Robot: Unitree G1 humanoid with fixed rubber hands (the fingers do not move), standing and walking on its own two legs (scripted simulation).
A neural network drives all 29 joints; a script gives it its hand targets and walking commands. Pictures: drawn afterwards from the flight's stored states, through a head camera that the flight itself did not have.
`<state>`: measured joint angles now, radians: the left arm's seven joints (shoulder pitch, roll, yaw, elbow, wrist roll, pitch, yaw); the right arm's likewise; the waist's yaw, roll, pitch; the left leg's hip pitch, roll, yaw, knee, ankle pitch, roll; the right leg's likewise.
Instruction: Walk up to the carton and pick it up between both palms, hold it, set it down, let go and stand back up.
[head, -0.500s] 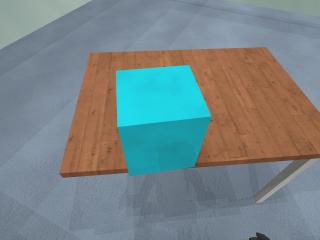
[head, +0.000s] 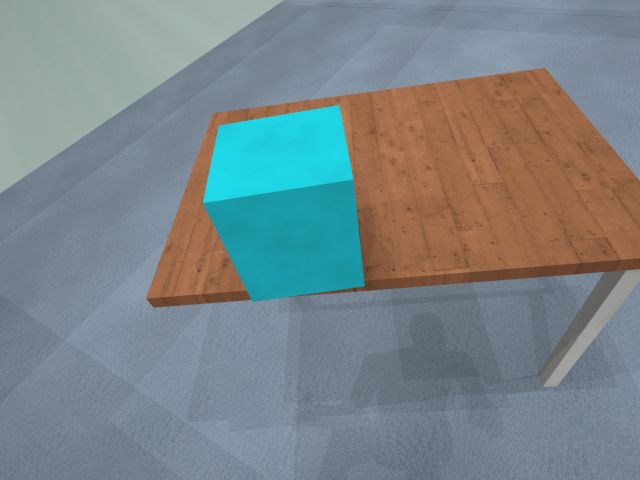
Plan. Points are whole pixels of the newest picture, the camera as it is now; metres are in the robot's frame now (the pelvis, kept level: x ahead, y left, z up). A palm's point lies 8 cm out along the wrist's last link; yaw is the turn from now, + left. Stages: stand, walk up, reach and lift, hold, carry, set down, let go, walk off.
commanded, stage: walk up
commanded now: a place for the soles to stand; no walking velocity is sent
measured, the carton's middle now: (293, 208) +0.58 +0.05 +0.01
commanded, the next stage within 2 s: none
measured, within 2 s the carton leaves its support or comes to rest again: neither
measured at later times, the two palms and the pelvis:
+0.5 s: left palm out of the picture +0.03 +0.36 -0.12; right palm out of the picture -0.01 -0.18 -0.10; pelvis -0.02 +0.09 +0.00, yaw +1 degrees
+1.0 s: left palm (109, 473) +0.20 +0.32 -0.09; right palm out of the picture +0.09 -0.17 -0.12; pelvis +0.07 +0.09 +0.00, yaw -7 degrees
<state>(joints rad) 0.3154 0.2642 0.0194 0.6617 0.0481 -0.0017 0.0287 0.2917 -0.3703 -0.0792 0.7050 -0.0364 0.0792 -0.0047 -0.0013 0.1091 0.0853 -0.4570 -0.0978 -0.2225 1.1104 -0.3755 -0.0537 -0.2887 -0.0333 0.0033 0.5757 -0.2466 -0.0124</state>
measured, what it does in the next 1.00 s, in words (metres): steps to the left: left foot, then right foot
